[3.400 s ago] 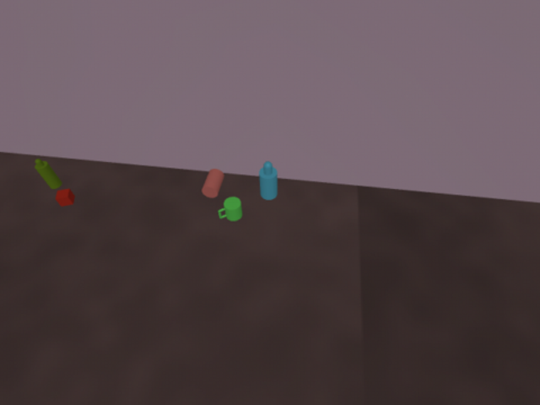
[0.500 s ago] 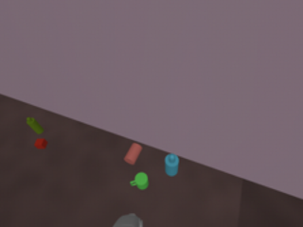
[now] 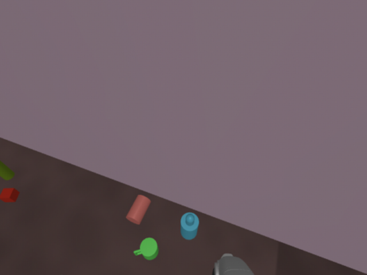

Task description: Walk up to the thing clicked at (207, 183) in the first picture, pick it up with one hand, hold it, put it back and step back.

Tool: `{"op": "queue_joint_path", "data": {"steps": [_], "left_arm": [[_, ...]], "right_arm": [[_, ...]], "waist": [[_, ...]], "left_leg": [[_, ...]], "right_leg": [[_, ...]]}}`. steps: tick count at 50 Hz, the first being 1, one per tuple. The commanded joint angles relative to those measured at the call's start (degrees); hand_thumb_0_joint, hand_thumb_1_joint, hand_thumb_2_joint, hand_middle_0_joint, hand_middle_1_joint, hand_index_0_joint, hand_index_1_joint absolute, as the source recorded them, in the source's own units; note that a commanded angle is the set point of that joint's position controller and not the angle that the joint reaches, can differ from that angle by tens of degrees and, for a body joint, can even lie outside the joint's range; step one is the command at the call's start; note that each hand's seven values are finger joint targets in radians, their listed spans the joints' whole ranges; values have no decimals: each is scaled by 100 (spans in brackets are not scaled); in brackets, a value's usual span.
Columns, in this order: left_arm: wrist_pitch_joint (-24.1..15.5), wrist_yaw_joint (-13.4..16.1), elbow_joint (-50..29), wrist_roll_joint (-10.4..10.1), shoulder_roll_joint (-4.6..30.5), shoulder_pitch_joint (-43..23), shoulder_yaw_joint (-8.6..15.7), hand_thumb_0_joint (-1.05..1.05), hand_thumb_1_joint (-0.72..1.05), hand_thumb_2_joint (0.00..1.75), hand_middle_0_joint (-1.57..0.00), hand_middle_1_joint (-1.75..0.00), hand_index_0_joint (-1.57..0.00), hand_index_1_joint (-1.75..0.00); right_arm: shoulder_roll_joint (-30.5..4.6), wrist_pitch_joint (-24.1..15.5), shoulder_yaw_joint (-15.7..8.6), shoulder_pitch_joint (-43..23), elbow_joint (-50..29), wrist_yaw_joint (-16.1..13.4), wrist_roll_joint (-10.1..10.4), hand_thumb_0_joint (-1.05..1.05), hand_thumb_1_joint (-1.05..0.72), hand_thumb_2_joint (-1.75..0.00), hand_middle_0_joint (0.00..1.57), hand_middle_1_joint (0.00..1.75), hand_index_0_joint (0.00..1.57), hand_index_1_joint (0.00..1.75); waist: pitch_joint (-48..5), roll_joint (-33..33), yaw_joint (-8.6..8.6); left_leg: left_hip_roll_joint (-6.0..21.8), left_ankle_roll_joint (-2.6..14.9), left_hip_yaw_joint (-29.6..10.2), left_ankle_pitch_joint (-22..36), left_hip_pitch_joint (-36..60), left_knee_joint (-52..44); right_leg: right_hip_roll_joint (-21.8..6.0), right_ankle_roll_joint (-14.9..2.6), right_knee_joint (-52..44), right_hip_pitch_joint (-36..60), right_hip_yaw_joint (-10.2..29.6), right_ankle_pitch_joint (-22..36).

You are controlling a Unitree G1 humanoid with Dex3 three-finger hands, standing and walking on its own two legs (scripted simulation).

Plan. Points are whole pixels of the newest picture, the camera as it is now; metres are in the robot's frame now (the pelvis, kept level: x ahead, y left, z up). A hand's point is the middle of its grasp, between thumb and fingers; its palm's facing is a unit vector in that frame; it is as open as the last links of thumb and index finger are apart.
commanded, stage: walk up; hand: left
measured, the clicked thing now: (138, 209) +0.53 +0.24 -0.72
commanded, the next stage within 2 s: stand in 1.76 s
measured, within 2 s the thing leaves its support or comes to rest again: neither
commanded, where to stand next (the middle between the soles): +0.13 +0.00 m, yaw +0 degrees
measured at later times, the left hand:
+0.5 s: hand out of the picture +0.12 +0.26 -0.16, palm faces +0.03 -0.92 -0.38, open 7.4 cm
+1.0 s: hand (84, 256) +0.19 +0.25 -0.13, palm faces +0.03 -0.93 -0.36, open 7.4 cm
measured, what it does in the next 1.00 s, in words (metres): walks ahead: right foot, then left foot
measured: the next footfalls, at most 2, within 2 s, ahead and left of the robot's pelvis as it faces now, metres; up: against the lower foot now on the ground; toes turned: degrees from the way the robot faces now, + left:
right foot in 0.04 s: +0.15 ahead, -0.15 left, +0.00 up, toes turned +0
left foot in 0.38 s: +0.15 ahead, +0.12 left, +0.00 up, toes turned +4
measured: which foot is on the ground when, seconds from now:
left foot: down 0.00-0.06, up 0.08-0.36, down 0.38-1.00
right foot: up 0.00-0.02, down 0.04-1.00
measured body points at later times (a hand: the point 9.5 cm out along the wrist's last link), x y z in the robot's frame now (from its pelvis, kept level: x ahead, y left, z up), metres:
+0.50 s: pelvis +0.07 -0.01 -0.01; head +0.09 -0.01 +0.44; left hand +0.12 +0.31 -0.13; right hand +0.15 -0.33 -0.13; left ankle +0.12 +0.11 -0.73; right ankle +0.12 -0.15 -0.73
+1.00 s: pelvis +0.11 -0.01 +0.02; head +0.12 -0.02 +0.46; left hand +0.19 +0.30 -0.11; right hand +0.24 -0.30 -0.11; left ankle +0.12 +0.11 -0.73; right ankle +0.12 -0.15 -0.73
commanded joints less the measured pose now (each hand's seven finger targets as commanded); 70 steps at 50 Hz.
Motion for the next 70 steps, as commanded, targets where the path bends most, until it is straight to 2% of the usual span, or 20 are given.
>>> {"op": "queue_joint_path", "data": {"steps": [1,2,3,4,5,6,9,12,14,17,18,19,20,21,25,28,32,35,48,70], "left_arm": [[-262,224,19,37,962,573,275,0,90,90,-20,-30,-20,-30],[-307,273,35,65,1233,680,360,0,90,90,-20,-30,-20,-30],[-360,265,-131,80,1776,984,510,0,90,90,-20,-30,-20,-30],[-331,261,-143,32,2049,854,536,0,90,90,-20,-30,-20,-30],[-303,273,-198,-16,1907,627,515,0,90,90,-20,-30,-20,-30],[-300,302,-233,-34,1750,420,445,0,90,90,-20,-30,-20,-30],[-296,321,-289,55,1568,31,355,0,90,90,-20,-30,-20,-30],[-296,347,-284,91,1446,93,300,0,90,90,-20,-30,-20,-30],[-261,357,-301,60,1421,-247,262,0,90,90,-20,-30,-20,-30],[-149,358,-243,2,1226,-469,112,0,90,90,-20,-30,-20,-30],[-123,360,-226,-24,1093,-512,41,0,90,90,-20,-30,-20,-30],[-94,354,-210,-51,862,-436,-32,0,90,90,-20,-30,-20,-30],[-33,373,-78,-119,808,-266,-56,0,90,90,-20,-30,-20,-30],[2,395,165,-76,1084,-248,43,0,90,90,-20,-30,-20,-30],[-74,374,626,-50,1034,-24,20,0,90,90,-20,-30,-20,-30],[-110,373,598,6,1168,-646,-25,0,90,90,-20,-30,-20,-30],[-194,400,841,-60,1068,-671,-98,0,90,90,-20,-30,-20,-30],[-190,423,951,-91,1077,-839,-102,0,90,90,-20,-30,-20,-30],[-109,423,1298,-36,892,-1317,-165,0,90,90,-20,-30,-20,-30],[-24,404,1348,28,825,-1391,-129,0,90,90,-20,-30,-20,-30]], "right_arm": [[-1032,68,-223,-410,-393,-152,127,0,-90,-90,20,30,20,30],[-719,83,-109,-146,-359,-158,147,0,-90,-90,20,30,20,30],[-566,106,-45,124,-484,-117,122,0,-90,-90,20,30,20,30],[-1088,172,-239,22,-330,-186,81,0,-90,-90,20,30,20,30],[-1309,202,-306,-100,-204,-214,59,0,-90,-90,20,30,20,30],[-1277,214,-315,-140,-118,-196,102,0,-90,-90,20,30,20,30],[-1144,253,-305,179,184,-106,37,0,-90,-90,20,30,20,30],[-921,307,-254,-72,235,-66,-16,0,-90,-90,20,30,20,30],[-886,305,-246,-70,363,-79,-4,0,-90,-90,20,30,20,30],[-930,259,-300,-173,491,-119,-14,0,-90,-90,20,30,20,30],[-1050,239,-321,-156,483,-146,-50,0,-90,-90,20,30,20,30],[-1313,212,-353,-361,396,-164,-86,0,-90,-90,20,30,20,30],[-1554,199,-335,-896,231,-160,-15,0,-90,-90,20,30,20,30],[-1544,238,-323,-1143,245,-136,13,0,-90,-90,20,30,20,30],[-1109,287,-128,-1486,410,-116,47,0,-90,-90,20,30,20,30],[-1017,320,-81,-1369,593,-113,59,0,-90,-90,20,30,20,30],[-955,243,-20,-1516,818,-135,119,0,-90,-90,20,30,20,30],[-932,258,-40,-1551,969,-157,151,0,-90,-90,20,30,20,30],[-816,336,-22,-2191,1369,-134,118,0,-90,-90,20,30,20,30],[-838,318,-70,-2000,1482,-145,58,0,-90,-90,20,30,20,30]], "waist": [[-714,497,419],[-958,-374,486],[-1107,-1229,487],[-1066,-1108,580],[-713,-681,525],[-456,-438,476],[-353,-970,253],[-446,-907,324],[-586,-865,222],[-681,-411,61],[-695,-200,-10],[-641,509,97],[-505,1110,288],[-265,928,290],[-483,916,438],[-392,545,178],[-869,315,226],[-1010,184,176],[-878,85,230],[-741,217,176]], "left_leg": [[424,755,-237,1465,-1075,509],[146,552,-44,402,-1486,1386],[-341,384,-16,-1218,-2243,2575],[-230,377,-426,-1743,-2420,3157],[16,329,-775,-1500,-2494,3306],[103,317,-879,-1147,-2500,3248],[162,218,-548,-580,-1940,2484],[110,158,-399,-549,-1495,1574],[-1,159,-268,-281,-903,1059],[-221,255,-180,489,110,145],[-48,340,-472,398,173,-207],[666,520,-1579,17,-49,-875],[1319,956,-2620,-1234,-874,-1600],[1374,1162,-2572,-1849,-1611,-1731],[559,529,-1337,-972,-1337,-1016],[325,363,-1160,-916,-881,-928],[380,389,-946,1395,-50,-558],[374,358,-826,2091,232,-599],[406,236,-740,1752,586,-1430],[413,209,-722,1271,510,-1814]], "right_leg": [[587,-95,-1134,2024,-405,868],[-33,-271,-1493,2538,357,985],[-1390,-790,-2096,2843,2517,-132],[-1969,-1539,-2329,2565,3549,-983],[-1898,-1616,-2410,2135,3396,-1475],[-1577,-1443,-2461,1846,2764,-1652],[-997,-1148,-2362,1145,1600,-1293],[-971,-1159,-2162,938,1228,-219],[-953,-1056,-1893,656,992,78],[-760,-779,-1234,-89,717,-325],[-661,-582,-989,-214,659,-499],[-252,-330,-519,-343,366,-959],[387,-114,-24,130,-113,-1584],[305,-86,359,762,25,-1680],[264,-140,-986,1395,124,-464],[-45,-230,-1450,946,660,-777],[-141,-176,-1473,1316,534,988],[-209,-131,-1514,1523,477,1622],[-253,12,-2281,1839,445,1230],[-152,45,-2460,1982,370,871]]}}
